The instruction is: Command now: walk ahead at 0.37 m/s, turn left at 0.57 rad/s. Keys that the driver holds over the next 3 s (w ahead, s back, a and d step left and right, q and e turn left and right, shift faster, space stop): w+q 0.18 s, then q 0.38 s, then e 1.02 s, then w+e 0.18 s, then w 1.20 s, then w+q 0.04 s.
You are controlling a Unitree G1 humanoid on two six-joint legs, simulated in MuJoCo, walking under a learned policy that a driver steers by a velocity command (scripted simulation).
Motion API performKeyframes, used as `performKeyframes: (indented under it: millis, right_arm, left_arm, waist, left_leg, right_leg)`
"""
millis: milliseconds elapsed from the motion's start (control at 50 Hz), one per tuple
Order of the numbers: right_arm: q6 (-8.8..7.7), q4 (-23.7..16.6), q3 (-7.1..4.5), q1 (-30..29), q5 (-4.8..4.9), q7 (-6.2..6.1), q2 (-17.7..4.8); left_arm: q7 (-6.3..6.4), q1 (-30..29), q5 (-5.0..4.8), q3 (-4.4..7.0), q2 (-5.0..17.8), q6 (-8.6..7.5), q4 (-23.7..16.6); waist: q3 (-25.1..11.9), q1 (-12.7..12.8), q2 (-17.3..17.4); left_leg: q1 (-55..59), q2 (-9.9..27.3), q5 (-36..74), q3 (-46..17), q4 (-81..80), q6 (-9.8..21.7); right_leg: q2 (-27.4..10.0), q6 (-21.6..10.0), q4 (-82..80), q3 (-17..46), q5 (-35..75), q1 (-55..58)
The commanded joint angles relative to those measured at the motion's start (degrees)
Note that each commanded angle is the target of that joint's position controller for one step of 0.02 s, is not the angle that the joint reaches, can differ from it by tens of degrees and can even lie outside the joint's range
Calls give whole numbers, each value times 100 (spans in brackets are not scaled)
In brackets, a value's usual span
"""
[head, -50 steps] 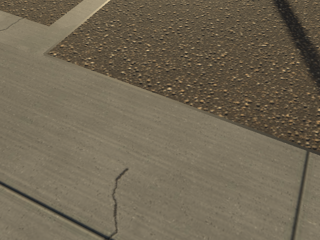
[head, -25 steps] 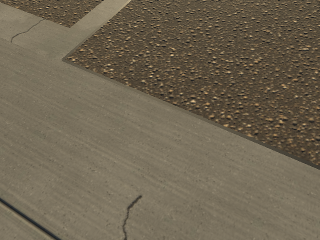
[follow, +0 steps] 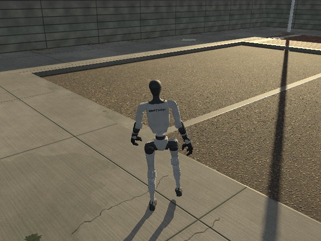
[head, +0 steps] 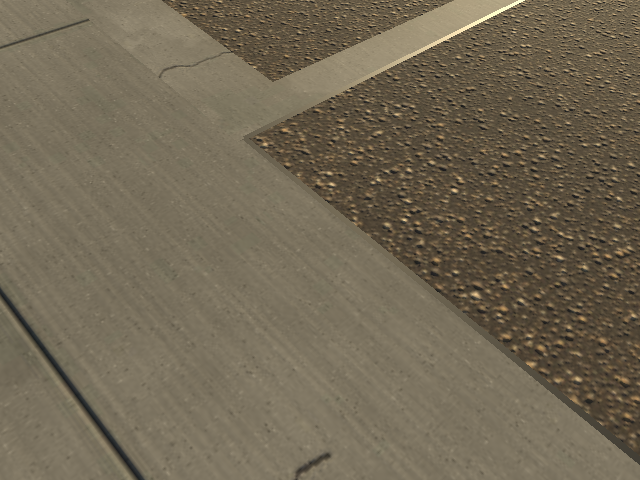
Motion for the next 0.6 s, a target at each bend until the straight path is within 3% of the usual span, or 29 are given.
performKeyframes:
  millis: [20,180,220,260,280,300,320,340,360,380,400,420,460,540,600]
  right_arm:
    - [-131,-305,-212,81,5,-61,-993]
    - [-33,-245,-269,381,83,-54,-1108]
    - [52,-323,-296,210,75,-70,-1184]
    - [115,-509,-281,-90,90,-94,-1120]
    - [104,-699,-225,-319,41,-81,-942]
    - [76,-859,-95,-68,-129,-80,-486]
    - [32,-961,-52,794,52,-86,-389]
    - [69,-722,-207,736,155,-100,-1070]
    - [138,-833,-272,120,156,-101,-1290]
    - [225,-850,-289,-84,112,-116,-1228]
    - [305,-909,-311,-180,61,-131,-1154]
    - [379,-963,-271,-150,73,-114,-937]
    - [433,-1202,-196,-390,92,-96,-692]
    - [421,-1473,-156,-727,52,35,-700]
    - [423,-1614,-121,-1094,7,158,-692]
  left_arm:
    - [-46,-780,-14,31,238,-162,-457]
    - [-209,-1424,-94,-115,240,-347,-855]
    - [-217,-1125,-66,-70,407,-399,-849]
    - [-175,-227,13,45,669,-439,-641]
    - [-138,535,118,128,947,-448,-530]
    - [-84,1354,214,197,1394,-385,-467]
    - [-124,1459,159,177,1348,-255,-337]
    - [-122,1054,78,24,760,-181,-539]
    - [-85,734,62,-71,414,-121,-655]
    - [-75,447,94,-127,311,-77,-669]
    - [-62,267,115,-137,277,-45,-646]
    - [-53,196,171,-113,389,-31,-597]
    - [-13,127,183,-53,561,-35,-536]
    - [88,11,68,-5,721,73,-563]
    - [54,175,-4,-11,807,165,-470]
  waist:
    - [162,-14,887]
    - [519,-329,1010]
    - [415,-139,1230]
    - [-57,319,1307]
    - [-728,671,1056]
    - [-1752,718,-285]
    - [-2456,308,-2244]
    - [-1761,336,-1268]
    - [-1057,410,-716]
    - [-681,273,-297]
    - [-457,157,-304]
    - [-317,76,-472]
    - [-167,80,-632]
    - [-459,111,-490]
    - [-391,242,-439]
  left_leg:
    - [717,1143,-301,-1392,-927,716]
    - [593,1120,189,-1623,-446,766]
    - [503,1036,1326,-1702,10,604]
    - [392,682,2556,-1624,896,311]
    - [-164,349,2478,-1389,1968,66]
    - [-1481,-261,-174,-864,3812,-262]
    - [-2822,-656,-2901,-629,5193,-419]
    - [-3112,-121,-2560,-753,5851,-518]
    - [-3245,67,-2189,-427,5864,-561]
    - [-3028,253,-1918,-273,5639,-621]
    - [-2842,423,-1704,-201,5359,-627]
    - [-2493,481,-1525,-62,5181,-628]
    - [-2462,501,-1247,121,4629,-659]
    - [-2190,549,-179,252,3440,-566]
    - [-1643,376,23,412,2621,-439]
  right_leg:
    - [16,97,-659,132,573,-821]
    - [157,194,-1903,46,289,-159]
    - [322,108,-2106,-50,137,512]
    - [399,-138,-2531,-142,475,1764]
    - [-193,-446,-2361,253,1064,3125]
    - [-1582,-862,-1761,1427,2875,5035]
    - [-2705,-1689,-2273,3456,2971,5903]
    - [-2435,-1556,-2401,2924,2428,5150]
    - [-2098,-1313,-2398,1853,2542,4383]
    - [-1761,-1203,-2469,1206,2766,3620]
    - [-1592,-1160,-2599,863,2645,3076]
    - [-1476,-1171,-2825,537,2516,2564]
    - [-1505,-1357,-3156,241,2570,2309]
    - [-1608,-1343,-3259,-289,2560,2630]
    - [-1487,-1222,-3152,-515,2190,2555]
